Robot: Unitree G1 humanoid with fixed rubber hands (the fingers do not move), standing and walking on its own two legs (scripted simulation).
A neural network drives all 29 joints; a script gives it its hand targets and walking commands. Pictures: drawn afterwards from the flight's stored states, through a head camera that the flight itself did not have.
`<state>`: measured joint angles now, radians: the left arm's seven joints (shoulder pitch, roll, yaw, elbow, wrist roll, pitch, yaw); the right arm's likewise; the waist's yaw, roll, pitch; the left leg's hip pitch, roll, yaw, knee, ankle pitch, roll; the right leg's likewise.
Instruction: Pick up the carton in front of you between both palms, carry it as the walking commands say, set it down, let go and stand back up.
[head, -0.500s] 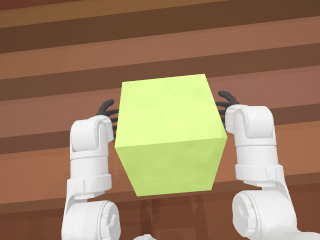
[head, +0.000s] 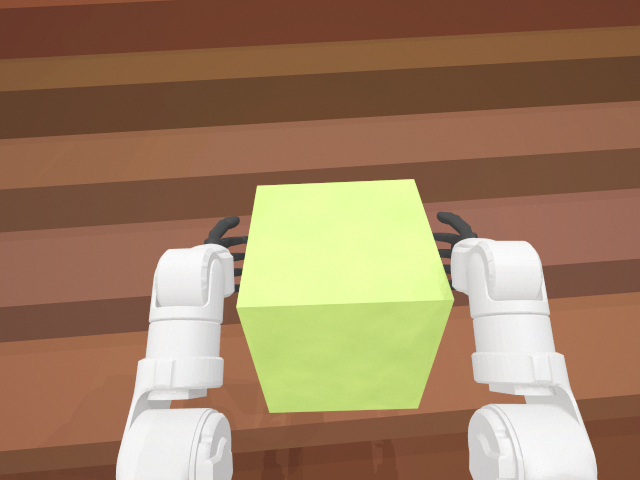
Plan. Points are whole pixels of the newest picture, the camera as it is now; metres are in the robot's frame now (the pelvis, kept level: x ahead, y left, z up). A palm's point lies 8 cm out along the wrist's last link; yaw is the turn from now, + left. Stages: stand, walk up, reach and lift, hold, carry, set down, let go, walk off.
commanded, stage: carry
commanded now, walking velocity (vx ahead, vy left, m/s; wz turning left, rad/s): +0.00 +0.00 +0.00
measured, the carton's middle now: (339, 299) +0.36 +0.01 +0.05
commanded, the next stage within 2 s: none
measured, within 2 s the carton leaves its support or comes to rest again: neither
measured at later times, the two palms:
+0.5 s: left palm (213, 295) +0.31 +0.16 +0.12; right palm (471, 293) +0.32 -0.14 +0.12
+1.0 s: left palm (205, 321) +0.28 +0.16 +0.12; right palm (481, 321) +0.28 -0.14 +0.12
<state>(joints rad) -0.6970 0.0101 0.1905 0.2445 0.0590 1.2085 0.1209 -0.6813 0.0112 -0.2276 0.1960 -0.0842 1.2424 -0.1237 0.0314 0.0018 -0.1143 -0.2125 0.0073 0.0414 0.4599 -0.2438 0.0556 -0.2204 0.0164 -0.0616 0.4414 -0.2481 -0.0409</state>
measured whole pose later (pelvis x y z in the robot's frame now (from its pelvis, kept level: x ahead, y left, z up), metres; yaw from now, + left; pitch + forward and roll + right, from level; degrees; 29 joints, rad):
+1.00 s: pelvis -0.07 +0.01 -0.01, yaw +0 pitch +1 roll +0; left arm -0.69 0.01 0.20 0.25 0.07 1.23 0.12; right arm -0.68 0.00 -0.20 0.23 -0.06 1.24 -0.12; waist 0.00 0.00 -0.07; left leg -0.28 0.00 0.06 0.52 -0.26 0.04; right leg -0.29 -0.02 -0.07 0.51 -0.24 -0.02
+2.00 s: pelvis -0.12 +0.01 -0.01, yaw +1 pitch +1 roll +0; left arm -0.68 0.01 0.20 0.22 0.07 1.23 0.12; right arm -0.67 0.00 -0.20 0.21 -0.07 1.24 -0.12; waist 0.00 -0.01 -0.06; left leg -0.38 0.00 0.07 0.54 -0.18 0.04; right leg -0.39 -0.03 -0.09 0.53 -0.17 -0.03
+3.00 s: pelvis -0.12 -0.01 -0.01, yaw +1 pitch +1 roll +0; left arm -0.68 0.00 0.20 0.21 0.07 1.22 0.12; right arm -0.68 0.00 -0.20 0.20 -0.07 1.23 -0.12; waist 0.00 0.00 -0.06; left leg -0.38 0.03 0.08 0.55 -0.19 0.02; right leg -0.39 -0.03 -0.12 0.54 -0.18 -0.04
